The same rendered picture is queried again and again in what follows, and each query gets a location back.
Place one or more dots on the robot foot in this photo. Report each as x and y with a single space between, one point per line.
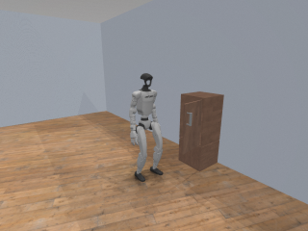
139 176
157 171

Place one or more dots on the left robot forearm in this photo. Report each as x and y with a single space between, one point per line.
154 115

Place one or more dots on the right robot hand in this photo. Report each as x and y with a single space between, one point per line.
134 137

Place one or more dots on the robot left upper arm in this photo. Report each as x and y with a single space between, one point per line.
155 94

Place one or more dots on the robot left foot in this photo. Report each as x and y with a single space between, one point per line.
157 171

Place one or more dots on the robot right foot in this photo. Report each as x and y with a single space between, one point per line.
139 176

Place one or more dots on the right robot forearm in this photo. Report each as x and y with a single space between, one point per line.
132 120

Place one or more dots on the handle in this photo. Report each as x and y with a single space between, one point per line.
190 119

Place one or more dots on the robot right upper arm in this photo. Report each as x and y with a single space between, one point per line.
135 96

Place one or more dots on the cupboard door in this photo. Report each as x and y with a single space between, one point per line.
191 134

